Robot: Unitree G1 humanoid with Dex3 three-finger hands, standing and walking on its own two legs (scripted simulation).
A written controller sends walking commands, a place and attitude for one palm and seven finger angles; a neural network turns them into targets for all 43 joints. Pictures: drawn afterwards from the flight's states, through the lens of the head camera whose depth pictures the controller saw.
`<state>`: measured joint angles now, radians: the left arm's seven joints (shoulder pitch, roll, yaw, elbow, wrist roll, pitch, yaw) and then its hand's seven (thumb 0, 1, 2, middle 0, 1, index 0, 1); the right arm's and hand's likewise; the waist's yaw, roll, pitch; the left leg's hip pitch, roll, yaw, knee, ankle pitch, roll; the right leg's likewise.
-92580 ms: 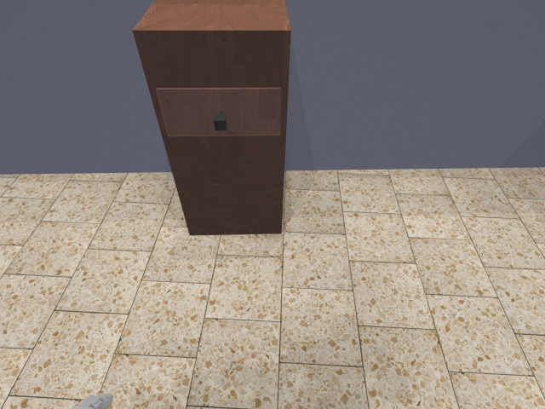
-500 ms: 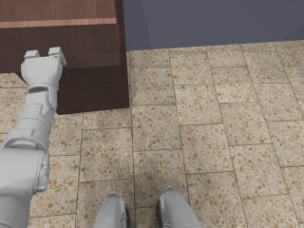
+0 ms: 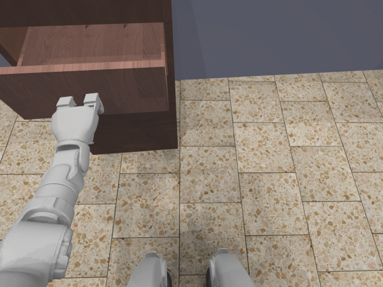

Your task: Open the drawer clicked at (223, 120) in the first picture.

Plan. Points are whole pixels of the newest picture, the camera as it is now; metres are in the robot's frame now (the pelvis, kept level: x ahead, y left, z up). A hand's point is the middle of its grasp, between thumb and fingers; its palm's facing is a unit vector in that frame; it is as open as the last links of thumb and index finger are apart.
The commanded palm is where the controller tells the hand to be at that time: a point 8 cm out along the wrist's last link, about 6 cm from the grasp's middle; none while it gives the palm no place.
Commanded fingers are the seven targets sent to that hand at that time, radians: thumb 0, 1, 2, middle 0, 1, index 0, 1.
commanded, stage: pull the drawer open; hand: left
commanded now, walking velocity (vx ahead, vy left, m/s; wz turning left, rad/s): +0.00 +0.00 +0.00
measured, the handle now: (85, 109) +0.51 +0.24 -0.03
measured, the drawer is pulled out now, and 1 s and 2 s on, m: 0.14 0.25 0.30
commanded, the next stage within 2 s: none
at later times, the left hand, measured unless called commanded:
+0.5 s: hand (84, 155) +0.40 +0.23 -0.05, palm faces -0.04 -0.03 -1.00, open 7.0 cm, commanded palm +0.37 +0.23 +0.00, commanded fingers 0.00 0.90 0.90 -0.40 -1.35 -0.40 -1.35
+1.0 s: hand (81, 181) +0.34 +0.23 -0.05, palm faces -0.03 -0.03 -1.00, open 6.9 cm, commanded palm +0.30 +0.22 +0.00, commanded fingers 0.00 0.90 0.90 -0.40 -1.35 -0.40 -1.35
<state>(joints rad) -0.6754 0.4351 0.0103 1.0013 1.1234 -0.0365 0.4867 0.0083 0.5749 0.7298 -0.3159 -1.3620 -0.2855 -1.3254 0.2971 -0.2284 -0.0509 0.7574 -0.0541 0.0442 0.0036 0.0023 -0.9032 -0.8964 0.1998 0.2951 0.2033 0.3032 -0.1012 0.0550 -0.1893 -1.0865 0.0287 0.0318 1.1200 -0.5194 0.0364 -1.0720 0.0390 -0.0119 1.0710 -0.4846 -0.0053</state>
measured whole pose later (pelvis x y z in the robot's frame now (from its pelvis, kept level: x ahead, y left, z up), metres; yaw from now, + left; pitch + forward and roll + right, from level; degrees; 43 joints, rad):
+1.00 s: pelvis +0.00 +0.00 +0.01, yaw +0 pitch +21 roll -1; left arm -0.25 0.31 -0.06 0.70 1.14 0.00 0.59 0.01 0.56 0.77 -0.32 -1.37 -0.29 -1.34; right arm 0.20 -0.22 -0.06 0.72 -0.04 0.06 -0.02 0.01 -0.90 -0.90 0.20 0.29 0.20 0.30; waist -0.04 0.04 -0.18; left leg -0.92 0.02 0.05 1.05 -0.50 0.04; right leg -0.92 0.03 0.00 1.02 -0.47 -0.01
